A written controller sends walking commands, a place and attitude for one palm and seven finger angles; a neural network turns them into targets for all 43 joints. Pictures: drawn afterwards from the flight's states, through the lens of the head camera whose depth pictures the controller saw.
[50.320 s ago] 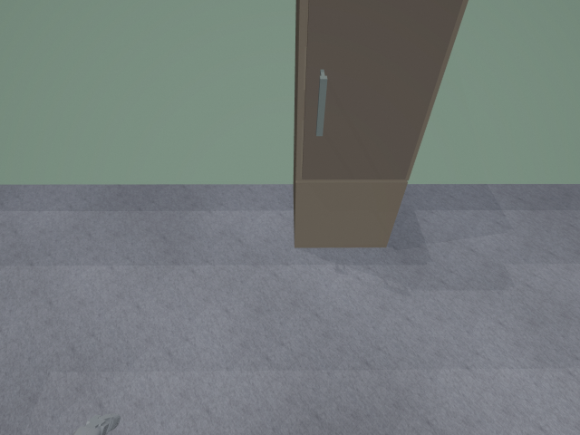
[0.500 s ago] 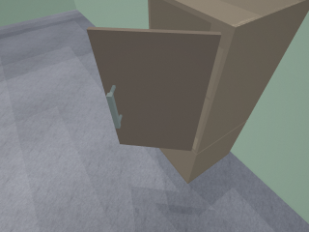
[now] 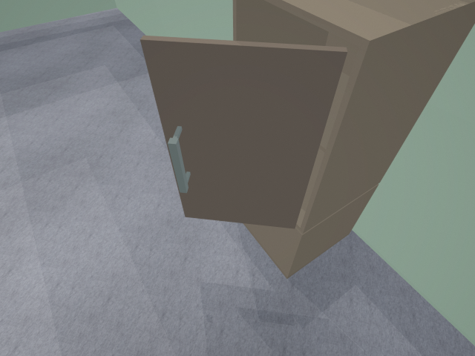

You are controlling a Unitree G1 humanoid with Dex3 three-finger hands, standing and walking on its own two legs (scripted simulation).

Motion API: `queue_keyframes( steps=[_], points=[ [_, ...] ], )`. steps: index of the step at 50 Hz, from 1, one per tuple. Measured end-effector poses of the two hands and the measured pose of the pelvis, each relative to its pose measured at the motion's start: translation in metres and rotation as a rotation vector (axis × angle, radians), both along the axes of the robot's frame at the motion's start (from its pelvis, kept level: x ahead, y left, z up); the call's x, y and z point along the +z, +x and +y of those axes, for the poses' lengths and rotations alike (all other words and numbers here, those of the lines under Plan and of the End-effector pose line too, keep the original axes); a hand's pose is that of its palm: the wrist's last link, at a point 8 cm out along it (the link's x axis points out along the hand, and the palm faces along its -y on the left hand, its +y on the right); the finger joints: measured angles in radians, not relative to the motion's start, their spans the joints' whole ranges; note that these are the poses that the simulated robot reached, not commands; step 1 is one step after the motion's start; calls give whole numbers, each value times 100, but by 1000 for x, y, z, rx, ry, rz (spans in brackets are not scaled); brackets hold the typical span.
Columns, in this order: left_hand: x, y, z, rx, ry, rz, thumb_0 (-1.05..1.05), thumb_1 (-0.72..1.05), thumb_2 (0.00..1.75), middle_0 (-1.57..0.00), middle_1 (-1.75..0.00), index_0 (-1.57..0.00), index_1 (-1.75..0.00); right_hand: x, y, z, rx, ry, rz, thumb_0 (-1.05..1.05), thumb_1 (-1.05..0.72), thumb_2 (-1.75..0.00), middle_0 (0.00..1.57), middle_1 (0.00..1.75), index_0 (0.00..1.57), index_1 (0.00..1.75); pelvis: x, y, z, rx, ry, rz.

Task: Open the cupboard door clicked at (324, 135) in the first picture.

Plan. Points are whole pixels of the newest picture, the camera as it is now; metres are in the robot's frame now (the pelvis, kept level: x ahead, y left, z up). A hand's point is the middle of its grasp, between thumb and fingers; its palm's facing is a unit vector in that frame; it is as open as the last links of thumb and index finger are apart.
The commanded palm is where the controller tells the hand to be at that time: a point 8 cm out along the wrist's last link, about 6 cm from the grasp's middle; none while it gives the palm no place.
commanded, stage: look again from close up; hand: left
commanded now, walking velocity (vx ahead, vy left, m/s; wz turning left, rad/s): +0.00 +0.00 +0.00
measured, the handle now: (181, 161) +0.55 +0.18 -0.04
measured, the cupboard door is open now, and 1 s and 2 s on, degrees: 49 49 49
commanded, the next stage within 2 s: raise the hand with hooked fingers in 0.02 s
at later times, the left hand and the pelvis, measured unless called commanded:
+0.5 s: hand (126, 343) +0.15 +0.20 -0.06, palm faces -0.07 -1.00 -0.01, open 8.4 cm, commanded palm +0.12 +0.27 -0.06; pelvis -0.04 +0.01 -0.07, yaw +1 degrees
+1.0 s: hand (86, 324) +0.17 +0.27 -0.05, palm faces +0.00 -1.00 -0.05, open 11.3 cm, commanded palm +0.15 +0.31 -0.04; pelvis -0.06 +0.05 -0.09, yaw +2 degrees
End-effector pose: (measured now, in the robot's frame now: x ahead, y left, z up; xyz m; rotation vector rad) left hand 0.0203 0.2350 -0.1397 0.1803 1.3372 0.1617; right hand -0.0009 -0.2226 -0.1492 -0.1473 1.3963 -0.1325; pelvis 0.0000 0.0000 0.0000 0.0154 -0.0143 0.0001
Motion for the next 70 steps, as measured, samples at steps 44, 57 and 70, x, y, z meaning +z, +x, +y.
queue_keyframes(
  steps=[44, 57, 70],
  points=[
    [83, 143, 59, -268, -257, -1181, 1, 22, 60, -25, -74, -25, -74, -25, 113, 62, 153, 0, -693, 2, -90, -90, 20, 30, 20, 30, -99, -60, 41, 40, -67, 264],
    [91, 142, 95, -239, -152, -1263, 1, -9, 47, -27, -93, -27, -93, -11, 105, 25, 197, -144, -660, 2, -90, -90, 20, 30, 20, 30, -96, -55, 49, 48, -73, 274],
    [116, 165, 121, -197, -113, -1297, 0, -38, 35, -30, -113, -29, -112, 15, 141, 32, 221, -122, -750, 1, -90, -90, 20, 30, 20, 30, -83, -41, 44, 50, -76, 262]
  ],
)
